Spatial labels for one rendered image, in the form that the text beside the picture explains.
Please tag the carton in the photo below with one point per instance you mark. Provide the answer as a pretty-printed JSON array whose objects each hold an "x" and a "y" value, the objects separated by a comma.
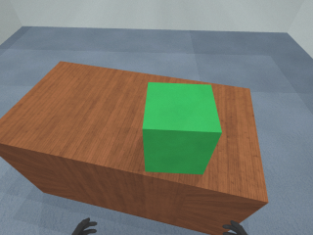
[{"x": 181, "y": 127}]

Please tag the left robot hand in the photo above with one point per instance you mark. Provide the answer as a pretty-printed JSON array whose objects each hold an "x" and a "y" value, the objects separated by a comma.
[{"x": 85, "y": 223}]

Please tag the right robot hand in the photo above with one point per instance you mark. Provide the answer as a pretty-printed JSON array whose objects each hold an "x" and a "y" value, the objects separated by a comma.
[{"x": 234, "y": 227}]

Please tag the pedestal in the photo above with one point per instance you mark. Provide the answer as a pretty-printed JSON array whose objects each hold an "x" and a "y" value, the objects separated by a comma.
[{"x": 78, "y": 134}]

